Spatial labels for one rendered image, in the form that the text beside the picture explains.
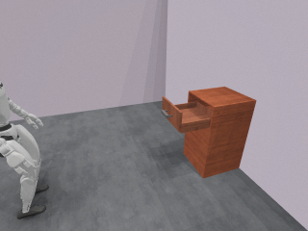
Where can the robot right forearm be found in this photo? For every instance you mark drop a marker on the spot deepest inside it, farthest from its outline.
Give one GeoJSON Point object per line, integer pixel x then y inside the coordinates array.
{"type": "Point", "coordinates": [5, 149]}

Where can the robot left hand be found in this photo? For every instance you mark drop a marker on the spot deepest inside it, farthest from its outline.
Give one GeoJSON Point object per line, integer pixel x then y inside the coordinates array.
{"type": "Point", "coordinates": [30, 117]}

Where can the drawer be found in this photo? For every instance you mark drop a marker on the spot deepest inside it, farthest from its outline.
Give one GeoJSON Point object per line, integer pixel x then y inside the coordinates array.
{"type": "Point", "coordinates": [187, 117]}

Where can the robot left forearm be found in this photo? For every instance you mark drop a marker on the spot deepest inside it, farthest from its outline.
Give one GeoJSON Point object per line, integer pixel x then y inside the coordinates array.
{"type": "Point", "coordinates": [16, 109]}

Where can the left robot shin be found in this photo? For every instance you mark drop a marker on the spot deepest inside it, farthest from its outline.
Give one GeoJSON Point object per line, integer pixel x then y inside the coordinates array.
{"type": "Point", "coordinates": [37, 169]}

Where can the robot left foot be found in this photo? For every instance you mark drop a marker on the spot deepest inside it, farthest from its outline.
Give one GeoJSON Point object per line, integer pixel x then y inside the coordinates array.
{"type": "Point", "coordinates": [41, 188]}

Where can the robot right hand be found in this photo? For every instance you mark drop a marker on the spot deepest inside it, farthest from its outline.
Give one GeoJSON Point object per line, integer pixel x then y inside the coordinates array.
{"type": "Point", "coordinates": [15, 159]}

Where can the handle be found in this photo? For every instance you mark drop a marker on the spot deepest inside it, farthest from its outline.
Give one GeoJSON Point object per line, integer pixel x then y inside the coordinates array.
{"type": "Point", "coordinates": [165, 114]}

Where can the cabinet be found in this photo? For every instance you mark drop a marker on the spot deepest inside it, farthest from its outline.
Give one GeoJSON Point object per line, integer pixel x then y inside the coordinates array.
{"type": "Point", "coordinates": [220, 147]}

